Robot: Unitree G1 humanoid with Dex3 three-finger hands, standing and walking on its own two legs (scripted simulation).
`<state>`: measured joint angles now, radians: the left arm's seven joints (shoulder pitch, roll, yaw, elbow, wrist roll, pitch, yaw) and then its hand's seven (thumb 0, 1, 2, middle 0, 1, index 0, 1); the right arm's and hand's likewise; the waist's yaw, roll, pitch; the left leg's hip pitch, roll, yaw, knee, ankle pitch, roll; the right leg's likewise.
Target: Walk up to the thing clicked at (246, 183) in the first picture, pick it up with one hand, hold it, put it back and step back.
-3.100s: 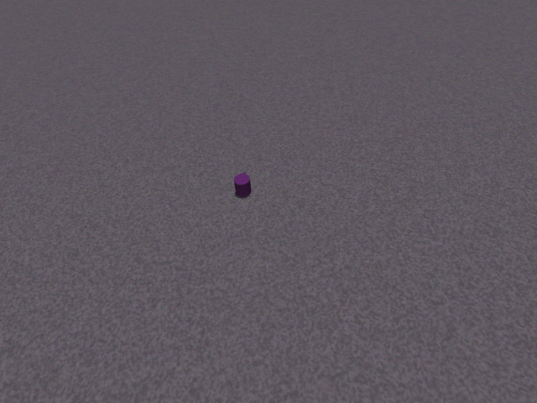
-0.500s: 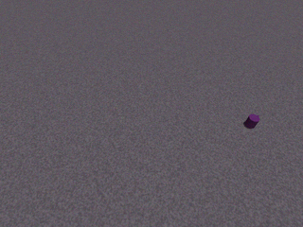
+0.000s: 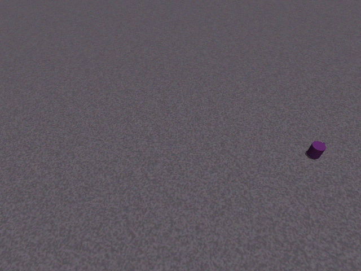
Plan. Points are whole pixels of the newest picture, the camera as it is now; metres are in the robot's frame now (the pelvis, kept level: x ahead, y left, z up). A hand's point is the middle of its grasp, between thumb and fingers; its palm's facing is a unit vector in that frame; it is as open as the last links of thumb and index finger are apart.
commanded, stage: walk up
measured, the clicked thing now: (317, 149) +0.99 -0.87 -0.72
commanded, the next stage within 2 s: stand in 0.26 s
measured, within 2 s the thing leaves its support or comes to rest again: neither
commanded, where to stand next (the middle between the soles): +0.06 +0.00 m, yaw -2 degrees
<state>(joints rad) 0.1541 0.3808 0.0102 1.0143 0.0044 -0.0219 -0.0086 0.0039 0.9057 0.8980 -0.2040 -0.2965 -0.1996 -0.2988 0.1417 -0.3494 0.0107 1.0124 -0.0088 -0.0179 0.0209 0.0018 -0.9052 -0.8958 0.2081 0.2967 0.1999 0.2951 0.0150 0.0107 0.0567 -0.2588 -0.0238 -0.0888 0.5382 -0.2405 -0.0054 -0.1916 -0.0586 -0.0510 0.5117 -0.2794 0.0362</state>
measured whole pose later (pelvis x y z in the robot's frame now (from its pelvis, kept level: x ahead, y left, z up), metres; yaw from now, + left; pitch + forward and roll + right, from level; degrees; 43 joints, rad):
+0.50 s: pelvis +0.00 +0.00 +0.01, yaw -1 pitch -3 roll +0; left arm 0.09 0.36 0.00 1.14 0.01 -0.01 -0.01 0.00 0.91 0.90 -0.20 -0.30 -0.20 -0.30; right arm 0.06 -0.35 0.00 1.12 -0.01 -0.01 0.01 0.00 -0.91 -0.90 0.21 0.30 0.20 0.29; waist 0.01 0.00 0.06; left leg -0.16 -0.01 -0.08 0.36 -0.15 -0.02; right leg -0.10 -0.05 -0.04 0.35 -0.19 0.03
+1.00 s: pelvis +0.00 -0.01 +0.01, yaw -2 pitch -3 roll +0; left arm 0.11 0.36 -0.01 1.14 0.01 -0.01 -0.01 0.00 0.91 0.90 -0.20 -0.30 -0.20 -0.30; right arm 0.11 -0.35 -0.01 1.16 -0.01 -0.01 0.01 0.00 -0.91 -0.90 0.21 0.30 0.20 0.29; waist 0.00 0.00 0.06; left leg -0.15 0.00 -0.06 0.33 -0.13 -0.03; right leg -0.12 -0.04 -0.03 0.34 -0.18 0.02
